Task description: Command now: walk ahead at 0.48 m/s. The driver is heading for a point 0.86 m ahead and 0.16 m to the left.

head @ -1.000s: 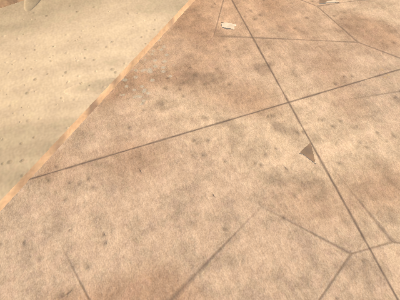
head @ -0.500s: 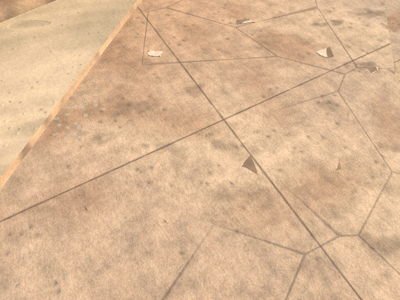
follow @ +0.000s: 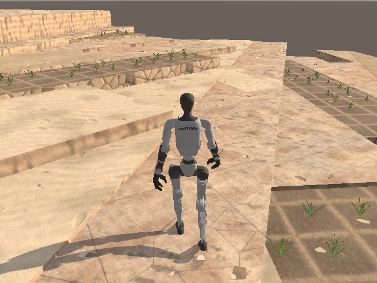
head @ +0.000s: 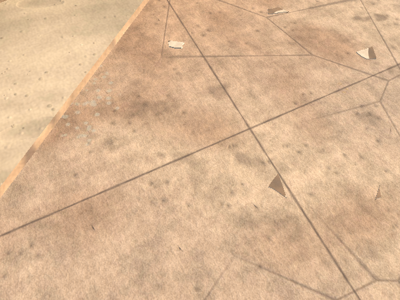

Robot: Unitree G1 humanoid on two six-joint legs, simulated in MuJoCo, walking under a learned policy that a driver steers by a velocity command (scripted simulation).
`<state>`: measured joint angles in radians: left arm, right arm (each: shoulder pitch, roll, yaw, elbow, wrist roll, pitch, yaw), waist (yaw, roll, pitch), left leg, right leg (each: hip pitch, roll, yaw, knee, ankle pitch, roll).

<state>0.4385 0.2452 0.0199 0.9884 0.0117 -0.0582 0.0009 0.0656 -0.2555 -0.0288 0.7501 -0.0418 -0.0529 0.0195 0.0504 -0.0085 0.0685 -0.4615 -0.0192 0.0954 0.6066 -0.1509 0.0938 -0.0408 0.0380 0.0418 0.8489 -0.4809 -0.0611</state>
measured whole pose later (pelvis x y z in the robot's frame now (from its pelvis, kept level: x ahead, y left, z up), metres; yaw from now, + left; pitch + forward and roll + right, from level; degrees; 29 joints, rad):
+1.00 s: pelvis +0.56 +0.00 +0.01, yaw +8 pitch +1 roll -1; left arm 0.40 0.20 0.03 1.04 0.03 -0.10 0.02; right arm 0.06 -0.21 -0.02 0.85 -0.03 -0.03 0.04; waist 0.04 0.02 0.06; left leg -0.54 0.02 0.10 0.60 -0.10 0.11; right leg 0.14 0.05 -0.20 0.22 -0.37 -0.03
